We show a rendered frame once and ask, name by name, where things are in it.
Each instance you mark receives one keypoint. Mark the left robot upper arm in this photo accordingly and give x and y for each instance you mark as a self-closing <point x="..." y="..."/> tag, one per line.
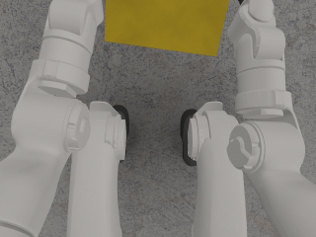
<point x="46" y="130"/>

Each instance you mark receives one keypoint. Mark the left robot forearm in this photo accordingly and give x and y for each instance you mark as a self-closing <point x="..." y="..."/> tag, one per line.
<point x="66" y="49"/>

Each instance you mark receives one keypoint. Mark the right robot upper arm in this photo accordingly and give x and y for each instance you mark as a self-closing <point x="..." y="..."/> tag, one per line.
<point x="270" y="154"/>

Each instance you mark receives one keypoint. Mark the robot left shin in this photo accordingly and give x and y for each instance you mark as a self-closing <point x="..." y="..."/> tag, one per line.
<point x="99" y="106"/>

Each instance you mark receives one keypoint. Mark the right robot forearm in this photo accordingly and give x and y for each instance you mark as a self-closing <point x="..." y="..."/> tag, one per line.
<point x="260" y="65"/>

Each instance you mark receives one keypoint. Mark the robot shin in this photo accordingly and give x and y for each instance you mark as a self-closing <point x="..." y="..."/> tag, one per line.
<point x="214" y="106"/>
<point x="99" y="106"/>

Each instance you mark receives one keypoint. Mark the carton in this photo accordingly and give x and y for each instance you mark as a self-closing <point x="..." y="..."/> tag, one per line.
<point x="191" y="26"/>

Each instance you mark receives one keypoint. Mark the robot right shin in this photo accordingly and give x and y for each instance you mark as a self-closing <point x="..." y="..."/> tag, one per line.
<point x="214" y="106"/>

